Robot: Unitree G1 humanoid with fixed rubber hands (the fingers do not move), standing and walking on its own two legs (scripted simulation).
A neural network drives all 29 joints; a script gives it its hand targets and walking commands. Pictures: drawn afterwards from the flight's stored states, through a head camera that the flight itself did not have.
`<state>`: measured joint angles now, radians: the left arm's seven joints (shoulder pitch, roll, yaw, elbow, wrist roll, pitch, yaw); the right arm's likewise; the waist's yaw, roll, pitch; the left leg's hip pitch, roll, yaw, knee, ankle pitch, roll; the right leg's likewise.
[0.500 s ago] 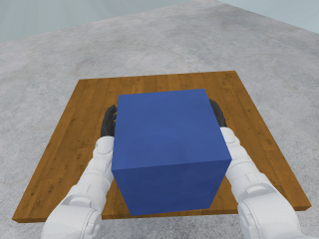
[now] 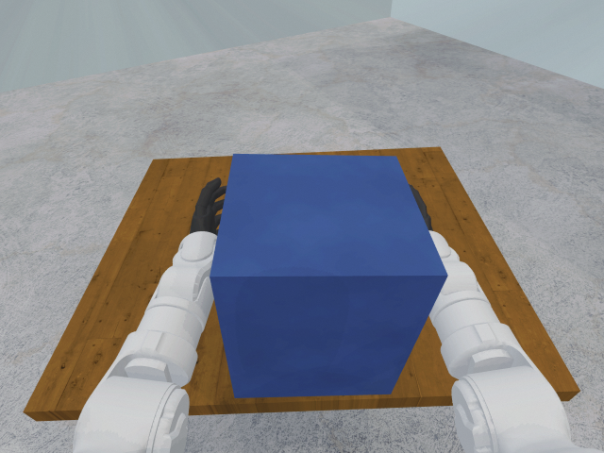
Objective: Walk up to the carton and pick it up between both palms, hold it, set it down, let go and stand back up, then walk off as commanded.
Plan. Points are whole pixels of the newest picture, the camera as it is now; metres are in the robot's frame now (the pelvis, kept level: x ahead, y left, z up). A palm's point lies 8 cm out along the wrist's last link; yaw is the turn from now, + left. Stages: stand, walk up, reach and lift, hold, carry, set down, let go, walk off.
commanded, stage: reach and lift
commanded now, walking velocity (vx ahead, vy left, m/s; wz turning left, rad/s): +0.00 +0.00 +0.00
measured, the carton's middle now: (314, 278) +0.33 -0.01 +0.10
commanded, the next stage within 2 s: hold in 1.72 s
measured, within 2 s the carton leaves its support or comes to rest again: neither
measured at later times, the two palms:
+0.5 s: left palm (186, 211) +0.37 +0.15 +0.19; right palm (419, 220) +0.38 -0.15 +0.16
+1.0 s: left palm (173, 185) +0.39 +0.16 +0.22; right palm (411, 195) +0.39 -0.14 +0.19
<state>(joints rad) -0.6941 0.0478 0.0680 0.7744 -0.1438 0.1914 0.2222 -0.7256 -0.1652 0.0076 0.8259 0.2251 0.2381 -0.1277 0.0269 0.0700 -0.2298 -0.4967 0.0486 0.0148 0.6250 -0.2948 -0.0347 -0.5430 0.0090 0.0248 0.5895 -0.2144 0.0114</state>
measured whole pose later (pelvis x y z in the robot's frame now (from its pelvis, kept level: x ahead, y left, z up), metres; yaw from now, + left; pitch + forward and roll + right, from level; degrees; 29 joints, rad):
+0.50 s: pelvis -0.02 +0.01 +0.00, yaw +0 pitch +7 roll -1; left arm -0.78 0.08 0.08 0.61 -0.13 0.47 0.22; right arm -0.76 -0.16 -0.04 0.67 0.23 0.46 -0.15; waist 0.03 0.06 -0.23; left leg -0.48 0.04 0.01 0.62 -0.27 -0.03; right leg -0.52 0.00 0.02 0.56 -0.17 0.02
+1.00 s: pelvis -0.02 +0.01 +0.00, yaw +0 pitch +8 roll -1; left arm -0.87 0.07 0.20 0.61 -0.04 0.54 0.17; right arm -0.85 -0.16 -0.06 0.67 0.23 0.51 -0.18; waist 0.03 0.06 -0.23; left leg -0.47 0.04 0.01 0.59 -0.26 -0.02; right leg -0.50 0.00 0.02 0.52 -0.16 0.02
